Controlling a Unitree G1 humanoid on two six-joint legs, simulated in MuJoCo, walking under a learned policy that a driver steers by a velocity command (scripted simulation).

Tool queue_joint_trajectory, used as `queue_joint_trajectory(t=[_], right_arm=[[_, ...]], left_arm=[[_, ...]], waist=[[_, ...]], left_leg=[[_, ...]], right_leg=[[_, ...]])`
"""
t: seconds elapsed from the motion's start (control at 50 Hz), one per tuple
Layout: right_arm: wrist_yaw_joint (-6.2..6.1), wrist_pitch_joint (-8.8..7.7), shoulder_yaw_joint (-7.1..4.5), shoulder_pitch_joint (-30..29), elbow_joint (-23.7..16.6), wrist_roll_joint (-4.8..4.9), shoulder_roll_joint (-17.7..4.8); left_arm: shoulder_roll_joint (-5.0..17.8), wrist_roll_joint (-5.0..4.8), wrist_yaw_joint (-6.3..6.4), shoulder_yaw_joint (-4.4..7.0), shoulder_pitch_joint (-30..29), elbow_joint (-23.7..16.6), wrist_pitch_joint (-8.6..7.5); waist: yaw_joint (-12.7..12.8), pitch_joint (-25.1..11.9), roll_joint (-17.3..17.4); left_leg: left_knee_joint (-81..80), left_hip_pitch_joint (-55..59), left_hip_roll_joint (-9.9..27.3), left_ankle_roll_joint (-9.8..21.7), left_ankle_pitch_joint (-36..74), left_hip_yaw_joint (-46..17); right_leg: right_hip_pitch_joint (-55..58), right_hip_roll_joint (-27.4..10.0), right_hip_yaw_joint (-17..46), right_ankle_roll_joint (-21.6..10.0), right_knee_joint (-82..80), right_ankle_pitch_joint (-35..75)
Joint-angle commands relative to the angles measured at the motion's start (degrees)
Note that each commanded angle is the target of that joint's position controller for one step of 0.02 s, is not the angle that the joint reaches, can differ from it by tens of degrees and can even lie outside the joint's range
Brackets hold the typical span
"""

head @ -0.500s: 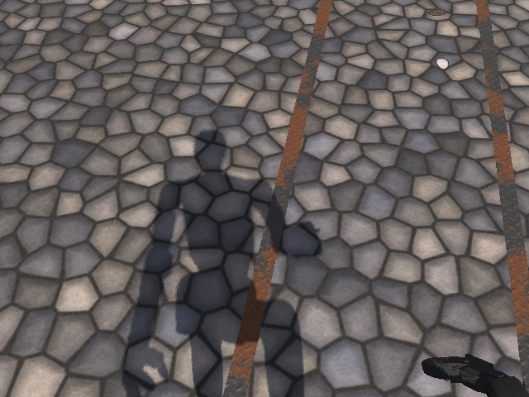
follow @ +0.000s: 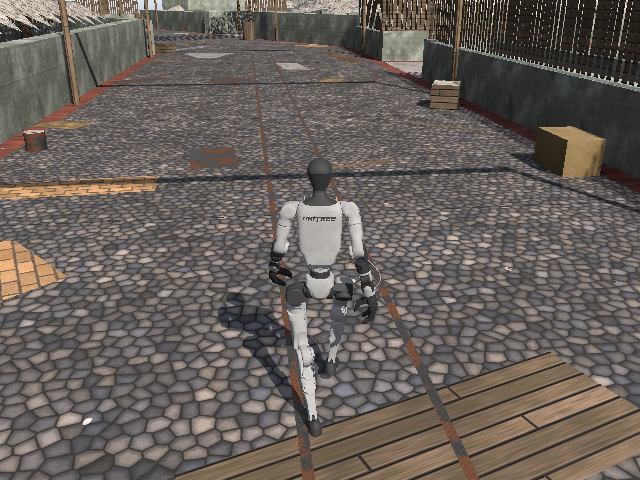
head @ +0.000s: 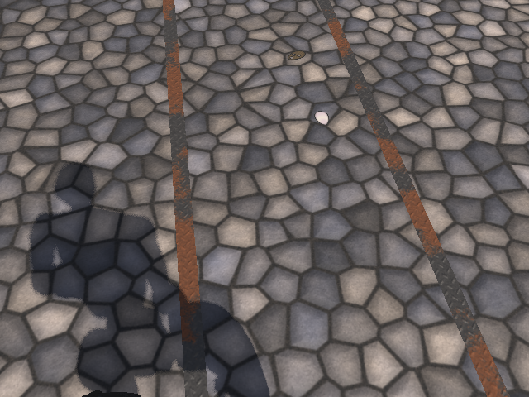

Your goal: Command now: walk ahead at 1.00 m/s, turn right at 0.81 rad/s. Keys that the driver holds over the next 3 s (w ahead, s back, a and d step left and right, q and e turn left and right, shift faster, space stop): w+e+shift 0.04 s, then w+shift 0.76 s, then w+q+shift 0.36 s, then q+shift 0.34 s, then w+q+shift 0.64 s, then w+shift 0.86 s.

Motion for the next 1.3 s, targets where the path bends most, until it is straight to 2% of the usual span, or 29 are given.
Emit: queue_joint_trajectory(t=[0.02,0.06,0.08,0.1,0.12,0.16,0.2,0.28,0.36,0.42,0.46,0.5,0.52,0.54,0.56,0.6,0.64,0.78,0.86,0.9,0.94,0.96,0.98,1.0,1.02,1.06,1.18,1.28,1.3], right_arm=[[-2.73,0.58,-2.88,-5.72,-5.7,-0.21,-14.44],[-2.36,2.47,-4.0,-13.88,-8.15,-1.1,-16.18],[-0.63,1.99,-2.75,-17.44,-9.71,-1.5,-9.78],[-0.19,0.8,-0.63,-7.99,-14.85,-1.16,-3.38],[0.46,-0.44,-0.05,-8.86,-16.7,-0.41,-5.09],[1.02,-0.47,-0.72,-13.53,-15.78,-1.31,-8.53],[1.67,1.95,0.13,-13.15,-15.4,-3.14,-6.75],[2.99,3.58,0.98,-23.63,-19.41,-2.36,-5.7],[3.72,2.79,2.02,-33.58,-22.33,-0.87,-3.73],[3.33,2.57,1.03,-33.46,-22.36,-0.58,-6.67],[2.52,2.37,-0.33,-27.41,-21.17,-0.93,-9.74],[0.88,2.72,-2.51,-5.4,-14.67,-0.59,-13.59],[-0.27,3.15,-3.89,6.03,-12.15,-1.54,-17.36],[0.34,2.85,-5.06,3.49,-11.63,-3.91,-21.55],[1.67,3.07,-4.82,0.32,-12.08,-2.17,-16.42],[2.32,2.27,-3.35,-6.84,-11.25,-1.91,-9.15],[1.88,1.73,-2.12,-6.55,-9.03,-1.81,-6.13],[2.72,-0.84,-2.3,-2.74,-6.66,0.77,-8.42],[2.24,-1.13,-2.75,1.56,-5.42,1.51,-11.97],[1.7,-0.4,-3.06,2.03,-4.79,0.8,-14.23],[0.68,0.99,-3.61,1.1,-4.51,-0.42,-16.96],[0.51,1.26,-3.49,-0.77,-5.34,-0.69,-15.9],[0.99,0.97,-1.9,2.04,-8.05,-0.07,-7.53],[1.34,0.96,-1.38,6.98,-9.57,3.43,-5.28],[0.7,1.49,-2.35,-1.52,-10.06,2.38,-10.07],[1.61,2.3,-2.1,-8.03,-10.91,1.16,-8.24],[4.24,6.88,-1.5,-16.29,-16.57,-1.12,-3.91],[5.75,5.52,-0.98,-19.83,-18.19,-1.25,-4.47],[5.29,4.4,-2.9,-17.85,-18.58,3.3,-8.14]], left_arm=[[6.97,0.23,0.07,1.92,13.16,0.56,0.1],[11.77,0.01,1.79,5.1,36.27,7.32,0.48],[12.42,-1.45,2.95,6.04,31.36,8.03,0.92],[16.85,0.52,2.64,6.11,24.97,5.83,0.78],[14.97,1.22,3.37,6.32,24.52,4.65,0.97],[6.92,1.27,4.15,4.45,19.9,5.31,0.25],[5.82,0.28,4.65,3.56,19.1,5.61,-1.97],[7.65,-0.58,3.78,3.68,22.41,6.76,-4.85],[7.02,-1.75,3.0,3.44,28.65,8.23,-5.52],[9.83,-0.86,3.45,3.72,27.97,8.52,-5.65],[12.03,0.22,4.24,3.99,27.55,9.0,-5.09],[13.96,1.81,5.11,4.53,21.94,8.31,-3.73],[10.79,2.22,5.12,3.86,19.88,6.92,-3.76],[0.4,-1.48,3.54,1.47,29.99,4.64,-4.29],[5.78,-0.89,4.03,1.74,25.0,4.48,-4.82],[6.36,-0.28,3.73,1.5,15.15,1.99,-4.66],[3.95,1.34,2.4,0.82,15.25,0.75,-3.21],[2.56,1.52,0.21,-1.51,-1.76,-7.05,-2.39],[2.78,0.76,0.31,-1.93,-7.36,-8.87,-2.82],[5.46,1.58,1.47,-0.91,-5.95,-8.83,-3.08],[9.51,1.64,3.02,1.08,10.4,-4.31,-3.34],[12.23,2.16,4.05,2.37,21.49,-1.32,-3.44],[17.81,4.13,4.98,3.96,27.78,-0.76,-3.53],[17.95,3.89,4.14,4.44,25.8,-0.9,-3.06],[12.57,2.99,3.71,3.97,20.23,-1.41,-2.94],[6.93,2.57,3.54,2.94,15.81,0.08,-3.73],[3.08,0.04,3.4,2.0,15.74,4.58,-6.06],[8.17,-0.97,4.4,2.92,13.74,3.88,-6.96],[15.35,-2.46,5.95,4.74,10.58,0.56,-5.45]], waist=[[12.08,-4.62,8.64],[23.38,-11.91,5.57],[18.47,-6.5,-8.06],[5.85,-11.51,-10.73],[8.05,-17.07,-7.44],[3.44,-1.55,7.88],[0.01,1.87,9.68],[2.46,5.95,5.47],[8.14,4.69,1.7],[7.35,1.33,-1.13],[3.02,-3.92,-4.75],[-9.19,-13.57,-5.57],[-13.29,-19.33,-1.95],[-2.66,-24.94,19.35],[-5.16,-22.81,11.28],[-1.97,-7.32,0.15],[2.43,-3.18,0.94],[2.5,6.17,2.51],[0.83,5.81,3.26],[2.21,1.25,4.84],[10.08,-9.38,7.91],[15.27,-15.04,7.13],[13.02,-24.34,-5.48],[8.48,-32.96,-16.59],[8.55,-22.36,-6.85],[6.4,-8.21,0.54],[0.31,2.58,-2.23],[-1.53,2.4,-0.72],[-2.08,-1.83,-4.93]], left_leg=[[19.23,-11.67,16.54,-3.11,91.33,-0.97],[56.74,-23.79,15.02,-1.08,73.54,-3.05],[78.43,-40.67,2.68,0.45,7.17,-5.01],[88.98,-55.57,2.44,0.13,-5.54,-14.97],[88.05,-64.26,3.14,0.8,-2.75,-21.39],[75.77,-61.92,9.18,0.99,5.19,-20.96],[68.75,-54.2,12.42,-0.83,6.32,-21.5],[48.2,-53.21,14.71,-1.76,16.13,-16.75],[27.03,-46.75,10.08,1.61,33.8,-11.12],[20.01,-43.51,5.8,4.2,33.65,-10.24],[19.64,-36.96,2.04,5.65,25.66,-10.62],[18.92,-17.14,2.44,7.41,18.79,-12.92],[23.49,-3.38,11.2,9.05,5.58,-21.69],[15.52,12.42,27.79,17.97,-6.87,-56.07],[6.89,9.91,25.52,17.31,-12.72,-65.23],[4.02,-8.58,21.54,14.41,-2.47,-47.03],[1.01,-20.31,17.36,11.89,1.21,-38.25],[-9.77,-31.18,9.44,9.5,23.24,-19.87],[-10.67,-22.02,12.73,9.27,44.44,-19.77],[-2.15,-12.71,13.79,8.38,63.75,-20.13],[19.59,-12.31,13.78,7.04,69.75,-20.78],[35.59,-22.36,11.53,6.67,56.98,-20.53],[57.97,-36.72,6.04,6.72,22.49,-18.69],[72.96,-49.7,1.19,6.24,-2.12,-22.09],[73.49,-55.86,5.66,7.12,4.23,-22.5],[67.54,-55.5,9.36,6.43,9.36,-21.81],[59.29,-56.86,12.88,3.97,15.78,-17.95],[29.46,-39.36,4.32,5.01,34.77,-6.73],[31.13,-36.79,2.27,4.34,30.96,-8.15]], right_leg=[[25.92,7.28,-3.43,-2.67,-2.28,-3.13],[48.68,4.76,6.15,-8.39,-7.53,-9.48],[52.59,0.95,14.28,-8.79,-9.03,-10.08],[59.77,-8.67,36.28,-16.13,-8.23,1.3],[64.36,-15.16,52.98,-21.1,-24.58,-25.91],[43.56,-12.93,45.83,-13.36,-32.39,-33.58],[29.43,-8.7,37.92,-11.11,-33.16,-25.97],[23.94,-2.14,24.29,-7.38,-37.53,-8.55],[32.06,-0.68,17.96,-1.89,-38.95,12.17],[44.83,-3.07,15.73,-0.26,-35.72,30.39],[51.08,-5.7,15.59,0.8,-25.44,47.53],[46.59,-5.73,14.26,0.93,-1.03,45.85],[34.48,-2.36,12.78,0.81,19.83,28.12],[9.12,8.55,14.28,3.67,42.87,-31.41],[1.57,6.1,17.47,1.58,44.61,-29.45],[0.87,0.28,16.29,1.7,37.85,-20.49],[4.97,-1.85,16.55,2.65,33.65,-20.57],[5.9,-5.2,7.28,5.42,3.37,-2.05],[13.56,-2.19,5.13,4.24,-8.85,5.84],[17.58,1.46,4.68,3.27,-11.4,-1.27],[35.25,3.98,6.51,2.3,-11.93,-10.48],[49.73,-1.39,10.78,2.01,-10.37,-14.27],[63.33,-18.27,30.02,0.82,-11.51,-31.68],[70.1,-27.38,56.68,-3.93,-23.3,-40.72],[62.43,-22.96,49.14,-1.79,-25.48,-43.03],[45.92,-18.94,32.47,0.36,-28.12,-27.18],[31.7,-13.27,5.78,4.53,-35.02,-3.88],[30.12,-8.45,-7.3,6.83,-27.8,23.1],[34.35,-8.17,-5.18,8.0,-22.27,35.83]])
